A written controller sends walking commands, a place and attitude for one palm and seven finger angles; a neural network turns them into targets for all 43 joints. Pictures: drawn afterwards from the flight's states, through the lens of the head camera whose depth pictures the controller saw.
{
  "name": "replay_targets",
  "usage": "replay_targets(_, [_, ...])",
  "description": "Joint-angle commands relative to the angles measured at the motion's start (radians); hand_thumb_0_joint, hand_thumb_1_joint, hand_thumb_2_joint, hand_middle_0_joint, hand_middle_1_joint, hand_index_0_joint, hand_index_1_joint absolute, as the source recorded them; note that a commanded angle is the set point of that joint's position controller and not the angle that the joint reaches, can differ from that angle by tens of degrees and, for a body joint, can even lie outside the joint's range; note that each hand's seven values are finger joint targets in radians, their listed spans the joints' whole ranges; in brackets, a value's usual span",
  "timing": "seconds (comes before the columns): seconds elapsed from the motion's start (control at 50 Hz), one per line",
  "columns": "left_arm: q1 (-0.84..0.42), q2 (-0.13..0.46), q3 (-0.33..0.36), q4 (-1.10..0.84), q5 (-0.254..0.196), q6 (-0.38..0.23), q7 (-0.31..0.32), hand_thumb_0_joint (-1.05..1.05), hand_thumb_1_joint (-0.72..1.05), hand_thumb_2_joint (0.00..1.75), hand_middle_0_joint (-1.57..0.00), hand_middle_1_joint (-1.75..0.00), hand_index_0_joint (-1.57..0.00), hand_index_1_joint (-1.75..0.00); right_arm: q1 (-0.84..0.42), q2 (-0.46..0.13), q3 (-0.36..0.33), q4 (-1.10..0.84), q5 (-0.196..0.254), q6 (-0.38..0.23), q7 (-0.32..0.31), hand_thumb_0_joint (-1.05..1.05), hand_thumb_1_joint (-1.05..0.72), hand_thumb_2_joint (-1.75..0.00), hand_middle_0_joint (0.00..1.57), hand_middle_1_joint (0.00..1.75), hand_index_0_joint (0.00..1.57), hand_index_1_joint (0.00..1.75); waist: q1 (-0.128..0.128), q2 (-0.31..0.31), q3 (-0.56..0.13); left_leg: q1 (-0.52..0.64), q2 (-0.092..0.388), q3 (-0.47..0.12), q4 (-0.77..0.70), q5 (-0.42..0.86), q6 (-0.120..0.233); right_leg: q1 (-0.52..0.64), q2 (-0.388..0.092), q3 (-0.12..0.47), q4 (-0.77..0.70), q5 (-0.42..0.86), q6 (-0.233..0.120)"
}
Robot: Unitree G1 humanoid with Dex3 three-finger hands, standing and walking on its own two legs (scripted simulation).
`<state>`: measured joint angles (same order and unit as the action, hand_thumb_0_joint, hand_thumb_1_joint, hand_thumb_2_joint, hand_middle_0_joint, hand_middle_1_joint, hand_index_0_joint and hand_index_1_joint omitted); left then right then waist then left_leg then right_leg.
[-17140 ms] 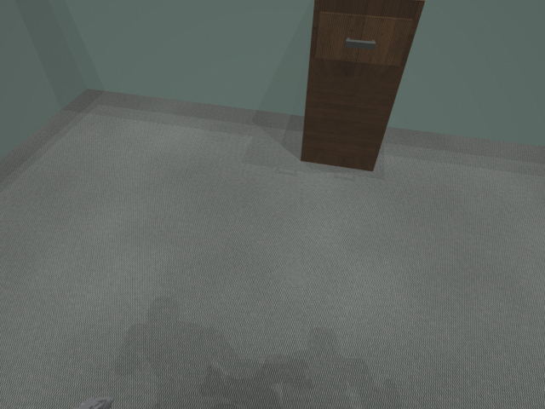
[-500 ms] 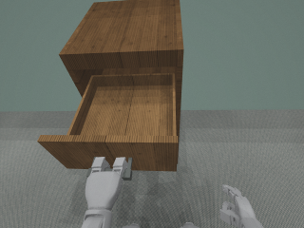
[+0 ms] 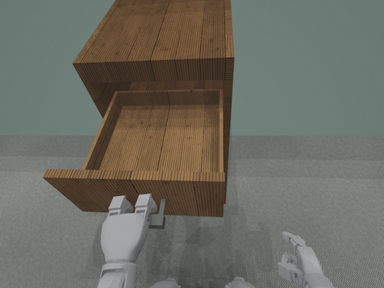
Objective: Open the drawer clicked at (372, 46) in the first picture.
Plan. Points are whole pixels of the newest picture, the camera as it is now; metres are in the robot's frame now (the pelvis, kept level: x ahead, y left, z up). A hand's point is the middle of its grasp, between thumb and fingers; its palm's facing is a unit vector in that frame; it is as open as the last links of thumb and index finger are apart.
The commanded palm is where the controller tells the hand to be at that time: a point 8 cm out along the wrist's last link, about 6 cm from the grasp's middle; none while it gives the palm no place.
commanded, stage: open the thumb to release the handle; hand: left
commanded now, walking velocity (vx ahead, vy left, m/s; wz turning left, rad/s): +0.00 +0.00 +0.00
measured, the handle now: (138, 211) +0.28 +0.15 -0.01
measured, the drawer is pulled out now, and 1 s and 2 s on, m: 0.30 0.30 0.30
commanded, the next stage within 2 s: lift the hand off the handle in 0.26 s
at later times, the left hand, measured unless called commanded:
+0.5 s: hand (137, 237) +0.23 +0.15 -0.03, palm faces +0.03 -0.12 -0.99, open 13.7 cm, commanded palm +0.20 +0.15 +0.02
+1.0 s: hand (136, 234) +0.23 +0.15 -0.02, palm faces -0.01 -0.13 -0.99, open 13.5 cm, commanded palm +0.21 +0.15 +0.05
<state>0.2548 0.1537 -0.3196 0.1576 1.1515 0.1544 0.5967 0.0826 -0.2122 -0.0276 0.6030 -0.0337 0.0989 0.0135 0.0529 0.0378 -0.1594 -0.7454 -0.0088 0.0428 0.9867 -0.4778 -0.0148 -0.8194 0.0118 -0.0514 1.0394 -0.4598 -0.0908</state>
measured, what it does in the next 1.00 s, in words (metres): stands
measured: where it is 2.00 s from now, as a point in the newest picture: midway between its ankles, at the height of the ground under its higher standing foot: outside the picture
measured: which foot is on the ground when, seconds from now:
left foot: down 0.00-1.00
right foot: down 0.00-1.00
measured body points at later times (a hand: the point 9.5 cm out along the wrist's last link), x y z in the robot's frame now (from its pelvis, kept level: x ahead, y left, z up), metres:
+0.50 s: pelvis -0.01 +0.01 +0.00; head +0.03 -0.03 +0.45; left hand +0.22 +0.15 +0.03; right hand +0.20 -0.21 -0.11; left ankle +0.00 +0.14 -0.67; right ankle +0.03 -0.06 -0.67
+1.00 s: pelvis -0.01 +0.01 +0.02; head +0.03 -0.03 +0.46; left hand +0.23 +0.15 +0.04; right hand +0.19 -0.21 -0.10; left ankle +0.00 +0.14 -0.67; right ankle +0.03 -0.06 -0.67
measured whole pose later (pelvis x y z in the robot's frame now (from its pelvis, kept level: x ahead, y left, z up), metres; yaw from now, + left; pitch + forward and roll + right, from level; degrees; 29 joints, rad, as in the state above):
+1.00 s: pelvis -0.01 +0.01 +0.02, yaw +0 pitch +10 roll +2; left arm 0.16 0.17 -0.37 0.23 1.11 0.18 0.54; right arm 0.09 -0.21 -0.02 0.60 -0.02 0.12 -0.01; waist 0.05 0.05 -0.12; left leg -0.65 -0.01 0.03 0.90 -0.42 0.00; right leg -0.72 0.01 -0.06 0.93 -0.40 -0.08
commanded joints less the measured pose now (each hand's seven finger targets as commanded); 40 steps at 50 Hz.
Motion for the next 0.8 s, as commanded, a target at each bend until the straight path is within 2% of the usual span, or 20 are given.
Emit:
replay_targets(0.0, [-0.063, 0.078, 0.044, -0.14, 0.007, 0.004, 0.026, 0.0, -0.01, 0.51, -0.33, -1.25, -0.33, -1.25, -0.122, -0.073, -0.013, -0.167, 0.005, -0.042, -0.018, 0.0, -0.9, -0.9, 0.2, 0.3, 0.2, 0.3, -0.005, -0.135, -0.19, 0.02, -0.06, -0.019, -0.1, 0.124, 0.04, 0.278, -0.026, 0.163, -0.247, 0.287, 0.056])
replay_targets(0.06, [-0.07, 0.098, 0.067, -0.135, 0.004, -0.009, 0.026, 0.0, -0.22, 0.42, -0.32, -1.23, -0.32, -1.23, -0.12, -0.073, -0.013, -0.163, 0.006, -0.044, -0.024, 0.0, -0.9, -0.9, 0.2, 0.3, 0.2, 0.3, -0.001, -0.143, -0.194, 0.01, -0.06, -0.02, -0.099, 0.111, 0.041, 0.286, -0.03, 0.178, -0.259, 0.255, 0.054])
replay_targets(0.1, [-0.077, 0.083, 0.056, -0.128, 0.006, -0.011, 0.028, 0.0, -0.36, 0.36, -0.31, -1.22, -0.31, -1.22, -0.119, -0.073, -0.015, -0.163, 0.005, -0.045, -0.023, 0.0, -0.9, -0.9, 0.2, 0.3, 0.2, 0.3, 0.0, -0.109, -0.192, 0.019, -0.059, -0.021, -0.104, 0.105, 0.04, 0.268, -0.025, 0.166, -0.258, 0.211, 0.049])
replay_targets(0.12, [-0.087, 0.083, 0.055, -0.121, 0.005, -0.01, 0.028, 0.0, -0.43, 0.33, -0.3, -1.21, -0.3, -1.21, -0.118, -0.072, -0.016, -0.162, 0.008, -0.043, -0.023, 0.0, -0.9, -0.9, 0.2, 0.3, 0.2, 0.3, -0.002, -0.112, -0.177, 0.023, -0.058, -0.02, -0.106, 0.1, 0.041, 0.257, -0.024, 0.161, -0.266, 0.187, 0.049])
replay_targets(0.14, [-0.111, 0.096, 0.071, -0.125, 0.003, -0.009, 0.032, 0.0, -0.5, 0.3, -0.3, -1.2, -0.3, -1.2, -0.118, -0.076, -0.017, -0.16, 0.007, -0.041, -0.025, 0.0, -0.9, -0.9, 0.2, 0.3, 0.2, 0.3, -0.007, -0.124, -0.19, 0.023, -0.057, -0.023, -0.105, 0.101, 0.042, 0.261, -0.023, 0.166, -0.268, 0.184, 0.047])
replay_targets(0.16, [-0.113, 0.088, 0.063, -0.132, 0.007, -0.009, 0.035, 0.0, -0.5, 0.3, -0.3, -1.2, -0.3, -1.2, -0.117, -0.074, -0.018, -0.163, 0.004, -0.042, -0.024, 0.0, -0.9, -0.9, 0.2, 0.3, 0.2, 0.3, -0.001, -0.108, -0.211, 0.03, -0.058, -0.02, -0.103, 0.111, 0.042, 0.266, -0.022, 0.164, -0.26, 0.195, 0.047])
replay_targets(0.2, [-0.105, 0.07, 0.043, -0.125, 0.007, -0.006, 0.036, 0.0, -0.5, 0.3, -0.3, -1.2, -0.3, -1.2, -0.115, -0.073, -0.021, -0.164, 0.004, -0.042, -0.021, 0.0, -0.9, -0.9, 0.2, 0.3, 0.2, 0.3, -0.003, -0.1, -0.2, 0.042, -0.055, -0.022, -0.108, 0.121, 0.041, 0.254, -0.019, 0.143, -0.253, 0.207, 0.045])
replay_targets(0.22, [-0.11, 0.06, 0.031, -0.122, 0.002, -0.004, 0.033, 0.0, -0.5, 0.3, -0.3, -1.2, -0.3, -1.2, -0.117, -0.074, -0.021, -0.164, 0.006, -0.04, -0.02, 0.0, -0.9, -0.9, 0.2, 0.3, 0.2, 0.3, -0.007, -0.109, -0.193, 0.045, -0.054, -0.024, -0.11, 0.118, 0.043, 0.25, -0.019, 0.136, -0.255, 0.197, 0.046])
replay_targets(0.24, [-0.122, 0.079, 0.053, -0.115, 0.002, -0.003, 0.035, 0.0, -0.5, 0.3, -0.3, -1.2, -0.3, -1.2, -0.115, -0.077, -0.021, -0.162, 0.006, -0.04, -0.022, 0.0, -0.9, -0.9, 0.2, 0.3, 0.2, 0.3, -0.01, -0.138, -0.196, 0.043, -0.053, -0.025, -0.108, 0.122, 0.045, 0.253, -0.017, 0.14, -0.257, 0.208, 0.045])
replay_targets(0.32, [-0.084, 0.061, 0.03, -0.127, 0.004, -0.006, 0.03, 0.0, -0.5, 0.3, -0.3, -1.2, -0.3, -1.2, -0.115, -0.075, -0.023, -0.171, 0.005, -0.039, -0.015, 0.0, -0.9, -0.9, 0.2, 0.3, 0.2, 0.3, -0.002, -0.124, -0.193, 0.05, -0.053, -0.024, -0.113, 0.129, 0.043, 0.248, -0.015, 0.131, -0.248, 0.215, 0.043])
replay_targets(0.34, [-0.102, 0.029, -0.012, -0.147, 0.002, -0.001, 0.024, 0.0, -0.5, 0.3, -0.3, -1.2, -0.3, -1.2, -0.124, -0.077, -0.019, -0.176, 0.005, -0.036, -0.011, 0.0, -0.9, -0.9, 0.2, 0.3, 0.2, 0.3, -0.012, -0.112, -0.192, 0.052, -0.053, -0.028, -0.111, 0.13, 0.045, 0.248, -0.017, 0.13, -0.251, 0.219, 0.042])
replay_targets(0.36, [-0.121, 0.043, 0.002, -0.141, 0.003, -0.002, 0.026, 0.0, -0.5, 0.3, -0.3, -1.2, -0.3, -1.2, -0.112, -0.077, -0.022, -0.173, 0.004, -0.037, -0.011, 0.0, -0.9, -0.9, 0.2, 0.3, 0.2, 0.3, -0.013, -0.133, -0.195, 0.057, -0.05, -0.027, -0.114, 0.128, 0.047, 0.244, -0.017, 0.126, -0.253, 0.205, 0.044])
replay_targets(0.5, [-0.228, 0.049, 0.0, -0.117, 0.021, 0.002, 0.036, 0.0, -0.5, 0.3, -0.3, -1.2, -0.3, -1.2, -0.115, -0.076, -0.022, -0.16, 0.001, -0.033, -0.018, 0.0, -0.9, -0.9, 0.2, 0.3, 0.2, 0.3, -0.02, -0.102, -0.199, 0.067, -0.049, -0.029, -0.112, 0.11, 0.047, 0.216, -0.016, 0.123, -0.255, 0.15, 0.042])
replay_targets(0.56, [-0.218, 0.047, 0.004, -0.084, 0.012, 0.013, 0.035, 0.0, -0.5, 0.3, -0.3, -1.2, -0.3, -1.2, -0.116, -0.076, -0.02, -0.154, 0.004, -0.029, -0.021, 0.0, -0.9, -0.9, 0.2, 0.3, 0.2, 0.3, -0.02, -0.131, -0.197, 0.063, -0.048, -0.03, -0.114, 0.119, 0.048, 0.23, -0.014, 0.123, -0.257, 0.175, 0.044])
replay_targets(0.62, [-0.256, 0.049, 0.0, -0.089, 0.009, 0.017, 0.032, 0.0, -0.5, 0.3, -0.3, -1.2, -0.3, -1.2, -0.117, -0.077, -0.022, -0.148, 0.006, -0.025, -0.023, 0.0, -0.9, -0.9, 0.2, 0.3, 0.2, 0.3, -0.022, -0.107, -0.204, 0.076, -0.047, -0.03, -0.121, 0.123, 0.047, 0.233, -0.015, 0.119, -0.258, 0.179, 0.044])
replay_targets(0.66, [-0.255, 0.057, 0.008, -0.094, 0.004, 0.019, 0.032, 0.0, -0.5, 0.3, -0.3, -1.2, -0.3, -1.2, -0.118, -0.076, -0.021, -0.151, 0.008, -0.023, -0.025, 0.0, -0.9, -0.9, 0.2, 0.3, 0.2, 0.3, -0.017, -0.121, -0.218, 0.077, -0.047, -0.029, -0.125, 0.122, 0.048, 0.252, -0.017, 0.123, -0.263, 0.177, 0.045])
replay_targets(0.72, [-0.273, 0.065, 0.008, -0.127, -0.006, 0.023, 0.026, 0.0, -0.5, 0.3, -0.3, -1.2, -0.3, -1.2, -0.131, -0.074, -0.021, -0.159, 0.012, -0.017, -0.028, 0.0, -0.9, -0.9, 0.2, 0.3, 0.2, 0.3, -0.015, -0.098, -0.2, 0.101, -0.048, -0.028, -0.144, 0.115, 0.049, 0.255, -0.016, 0.12, -0.286, 0.14, 0.043])
replay_targets(0.74, [-0.279, 0.077, 0.024, -0.124, -0.009, 0.026, 0.024, 0.0, -0.5, 0.3, -0.3, -1.2, -0.3, -1.2, -0.13, -0.076, -0.019, -0.159, 0.013, -0.015, -0.031, 0.0, -0.9, -0.9, 0.2, 0.3, 0.2, 0.3, -0.017, -0.112, -0.202, 0.103, -0.047, -0.03, -0.148, 0.115, 0.049, 0.263, -0.015, 0.122, -0.293, 0.136, 0.043])
replay_targets(0.76, [-0.287, 0.06, 0.003, -0.125, -0.012, 0.025, 0.021, 0.0, -0.5, 0.3, -0.3, -1.2, -0.3, -1.2, -0.129, -0.075, -0.016, -0.159, 0.011, -0.016, -0.031, 0.0, -0.9, -0.9, 0.2, 0.3, 0.2, 0.3, -0.02, -0.118, -0.187, 0.105, -0.047, -0.031, -0.155, 0.112, 0.05, 0.261, -0.017, 0.12, -0.298, 0.134, 0.046])
replay_targets(0.78, [-0.294, 0.069, 0.013, -0.143, -0.015, 0.021, 0.018, 0.0, -0.5, 0.3, -0.3, -1.2, -0.3, -1.2, -0.13, -0.074, -0.019, -0.161, 0.012, -0.015, -0.032, 0.0, -0.9, -0.9, 0.2, 0.3, 0.2, 0.3, -0.015, -0.109, -0.197, 0.112, -0.047, -0.03, -0.161, 0.111, 0.049, 0.268, -0.016, 0.121, -0.301, 0.123, 0.045])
